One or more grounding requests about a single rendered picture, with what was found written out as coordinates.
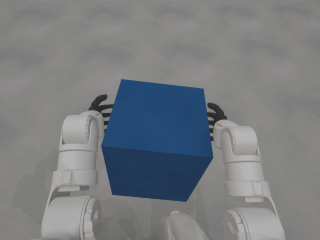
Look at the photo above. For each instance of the right robot thigh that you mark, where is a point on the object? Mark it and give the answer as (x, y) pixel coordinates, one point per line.
(180, 226)

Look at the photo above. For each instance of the robot left hand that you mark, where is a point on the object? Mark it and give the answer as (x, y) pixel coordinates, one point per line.
(95, 107)

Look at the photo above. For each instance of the right robot upper arm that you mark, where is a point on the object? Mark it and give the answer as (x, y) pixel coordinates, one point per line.
(251, 223)

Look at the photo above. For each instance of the robot right hand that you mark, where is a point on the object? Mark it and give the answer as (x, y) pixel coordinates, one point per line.
(219, 115)

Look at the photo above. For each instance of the left robot upper arm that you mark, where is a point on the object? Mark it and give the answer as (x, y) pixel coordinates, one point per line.
(73, 218)

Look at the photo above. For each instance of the robot left forearm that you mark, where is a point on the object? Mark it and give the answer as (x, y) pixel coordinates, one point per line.
(78, 147)

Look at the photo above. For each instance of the carton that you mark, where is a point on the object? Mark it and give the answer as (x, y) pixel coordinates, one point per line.
(157, 143)

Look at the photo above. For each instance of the robot right forearm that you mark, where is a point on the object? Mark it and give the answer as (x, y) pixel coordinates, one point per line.
(244, 173)

